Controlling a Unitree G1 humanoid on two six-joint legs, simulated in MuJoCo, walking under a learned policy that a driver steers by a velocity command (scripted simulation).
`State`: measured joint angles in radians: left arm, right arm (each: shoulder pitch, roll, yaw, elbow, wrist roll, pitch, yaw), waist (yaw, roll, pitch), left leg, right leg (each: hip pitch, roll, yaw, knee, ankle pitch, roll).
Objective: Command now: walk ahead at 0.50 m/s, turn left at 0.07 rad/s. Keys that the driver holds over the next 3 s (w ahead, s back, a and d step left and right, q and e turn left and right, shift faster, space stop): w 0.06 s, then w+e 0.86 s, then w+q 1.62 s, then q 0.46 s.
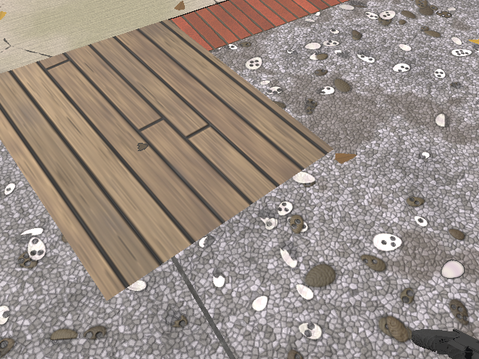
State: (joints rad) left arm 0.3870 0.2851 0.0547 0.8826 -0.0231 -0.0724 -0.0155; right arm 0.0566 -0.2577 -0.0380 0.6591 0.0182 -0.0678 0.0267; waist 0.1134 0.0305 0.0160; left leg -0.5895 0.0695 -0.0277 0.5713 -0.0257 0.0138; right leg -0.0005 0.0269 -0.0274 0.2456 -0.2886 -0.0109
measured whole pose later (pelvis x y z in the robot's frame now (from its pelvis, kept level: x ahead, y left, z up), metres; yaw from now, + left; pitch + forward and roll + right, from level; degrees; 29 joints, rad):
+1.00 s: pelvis +0.54 -0.07 +0.00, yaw -27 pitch +2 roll +0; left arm 0.33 0.29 0.07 0.72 -0.02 -0.04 0.01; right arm 0.05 -0.29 -0.04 0.71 0.00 -0.10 0.02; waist 0.07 0.04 0.03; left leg -0.62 0.06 -0.08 0.57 0.05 -0.06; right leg -0.12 0.10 0.14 0.38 -0.29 -0.07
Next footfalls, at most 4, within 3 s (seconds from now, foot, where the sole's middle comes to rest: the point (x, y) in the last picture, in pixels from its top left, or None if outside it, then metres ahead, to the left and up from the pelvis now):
0.08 left None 0.21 0.14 -0.78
0.62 right None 0.48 -0.14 -0.78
1.10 left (297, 250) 0.81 -0.05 -0.78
1.60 right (385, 211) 0.99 -0.34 -0.78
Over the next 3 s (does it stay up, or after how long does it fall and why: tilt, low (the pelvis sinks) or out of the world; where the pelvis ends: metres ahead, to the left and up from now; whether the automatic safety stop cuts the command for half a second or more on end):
stays up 1.52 -0.13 0.00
